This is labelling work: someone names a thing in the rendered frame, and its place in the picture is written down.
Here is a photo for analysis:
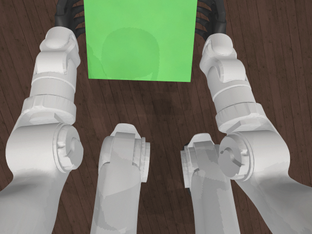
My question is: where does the carton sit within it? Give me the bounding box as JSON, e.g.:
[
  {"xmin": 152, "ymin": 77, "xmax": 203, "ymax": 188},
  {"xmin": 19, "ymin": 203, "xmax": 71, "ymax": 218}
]
[{"xmin": 84, "ymin": 0, "xmax": 197, "ymax": 82}]

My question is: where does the right robot shin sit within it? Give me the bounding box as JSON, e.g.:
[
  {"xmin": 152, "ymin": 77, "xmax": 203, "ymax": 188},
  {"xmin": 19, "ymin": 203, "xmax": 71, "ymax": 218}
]
[{"xmin": 188, "ymin": 133, "xmax": 220, "ymax": 158}]

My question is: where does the robot right forearm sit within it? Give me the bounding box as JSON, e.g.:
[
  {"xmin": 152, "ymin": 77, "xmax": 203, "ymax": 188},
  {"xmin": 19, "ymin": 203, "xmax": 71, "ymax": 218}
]
[{"xmin": 199, "ymin": 33, "xmax": 281, "ymax": 136}]

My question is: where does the robot left hand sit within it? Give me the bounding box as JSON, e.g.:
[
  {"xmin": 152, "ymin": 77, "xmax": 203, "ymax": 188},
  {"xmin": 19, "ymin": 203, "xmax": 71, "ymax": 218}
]
[{"xmin": 54, "ymin": 0, "xmax": 86, "ymax": 39}]

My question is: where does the robot right hand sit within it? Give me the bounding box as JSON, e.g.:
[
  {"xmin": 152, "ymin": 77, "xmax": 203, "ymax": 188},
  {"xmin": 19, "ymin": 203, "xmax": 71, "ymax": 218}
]
[{"xmin": 195, "ymin": 0, "xmax": 227, "ymax": 41}]

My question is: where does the robot left upper arm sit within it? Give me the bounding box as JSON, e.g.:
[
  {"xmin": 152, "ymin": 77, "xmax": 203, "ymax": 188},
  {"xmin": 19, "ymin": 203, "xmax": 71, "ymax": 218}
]
[{"xmin": 0, "ymin": 122, "xmax": 83, "ymax": 234}]

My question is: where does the robot right upper arm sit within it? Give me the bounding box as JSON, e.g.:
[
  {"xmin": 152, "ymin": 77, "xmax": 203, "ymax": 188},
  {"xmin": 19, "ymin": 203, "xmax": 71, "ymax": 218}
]
[{"xmin": 218, "ymin": 130, "xmax": 312, "ymax": 234}]

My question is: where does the left robot thigh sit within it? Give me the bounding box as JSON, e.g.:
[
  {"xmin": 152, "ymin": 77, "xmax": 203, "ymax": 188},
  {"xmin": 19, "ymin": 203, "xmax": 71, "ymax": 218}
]
[{"xmin": 90, "ymin": 132, "xmax": 150, "ymax": 234}]

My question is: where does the robot left forearm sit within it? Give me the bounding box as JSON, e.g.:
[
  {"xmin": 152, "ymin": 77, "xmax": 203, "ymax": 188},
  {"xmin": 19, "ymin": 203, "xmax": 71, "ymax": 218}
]
[{"xmin": 5, "ymin": 26, "xmax": 80, "ymax": 168}]

